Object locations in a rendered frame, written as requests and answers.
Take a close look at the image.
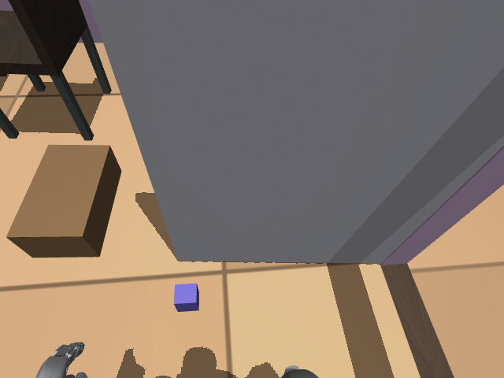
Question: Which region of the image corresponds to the chair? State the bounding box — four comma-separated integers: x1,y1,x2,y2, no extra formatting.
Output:
0,0,111,141

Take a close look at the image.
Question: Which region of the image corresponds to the left robot hand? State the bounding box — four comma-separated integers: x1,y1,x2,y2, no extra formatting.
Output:
36,342,87,378

